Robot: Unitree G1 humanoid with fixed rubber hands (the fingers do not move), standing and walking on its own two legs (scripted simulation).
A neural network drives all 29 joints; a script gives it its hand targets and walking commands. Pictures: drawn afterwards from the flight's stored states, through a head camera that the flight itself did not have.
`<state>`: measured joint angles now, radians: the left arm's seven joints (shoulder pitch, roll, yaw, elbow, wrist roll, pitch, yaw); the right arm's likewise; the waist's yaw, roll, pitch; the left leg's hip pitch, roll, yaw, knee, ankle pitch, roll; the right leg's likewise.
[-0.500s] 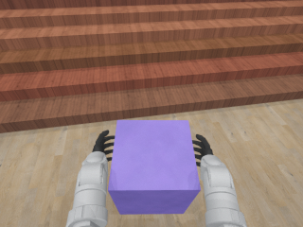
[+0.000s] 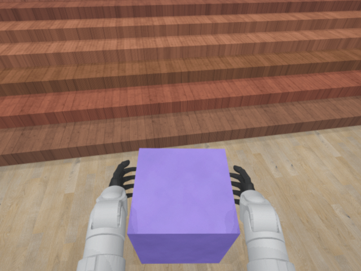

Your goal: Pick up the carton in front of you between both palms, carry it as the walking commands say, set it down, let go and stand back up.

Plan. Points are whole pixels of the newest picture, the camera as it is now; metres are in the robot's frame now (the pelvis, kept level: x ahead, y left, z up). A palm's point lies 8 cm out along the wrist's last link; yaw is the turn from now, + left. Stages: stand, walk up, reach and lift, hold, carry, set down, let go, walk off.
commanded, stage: hold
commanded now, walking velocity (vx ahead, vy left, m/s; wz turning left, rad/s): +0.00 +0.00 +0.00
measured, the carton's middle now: (181, 208) +0.30 +0.00 -0.04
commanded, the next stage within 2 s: carry in 0.32 s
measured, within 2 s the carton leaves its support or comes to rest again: neither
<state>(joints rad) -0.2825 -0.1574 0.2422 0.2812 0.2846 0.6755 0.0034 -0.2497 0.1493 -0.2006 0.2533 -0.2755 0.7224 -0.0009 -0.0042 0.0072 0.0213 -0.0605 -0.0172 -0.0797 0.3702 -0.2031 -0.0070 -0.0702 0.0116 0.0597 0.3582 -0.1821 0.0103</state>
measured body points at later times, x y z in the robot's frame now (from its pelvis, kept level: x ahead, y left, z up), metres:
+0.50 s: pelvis +0.00 +0.01 -0.01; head -0.04 +0.02 +0.44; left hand +0.31 +0.17 +0.06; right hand +0.31 -0.13 +0.06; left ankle +0.00 +0.12 -0.74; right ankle +0.02 -0.13 -0.74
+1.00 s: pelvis +0.21 +0.01 +0.00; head +0.20 +0.02 +0.45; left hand +0.48 +0.18 +0.08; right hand +0.49 -0.12 +0.08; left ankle +0.29 +0.14 -0.71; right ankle +0.13 -0.10 -0.75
